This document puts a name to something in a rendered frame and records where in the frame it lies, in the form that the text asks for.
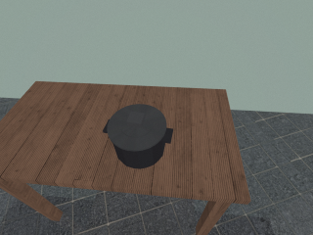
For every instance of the knob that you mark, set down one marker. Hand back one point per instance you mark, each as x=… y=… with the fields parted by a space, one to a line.
x=136 y=119

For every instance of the lid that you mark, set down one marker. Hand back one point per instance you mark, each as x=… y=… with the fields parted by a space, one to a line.
x=134 y=139

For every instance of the table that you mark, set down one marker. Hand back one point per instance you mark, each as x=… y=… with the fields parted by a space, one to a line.
x=54 y=136

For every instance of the pot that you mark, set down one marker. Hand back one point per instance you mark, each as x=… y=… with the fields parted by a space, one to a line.
x=145 y=158

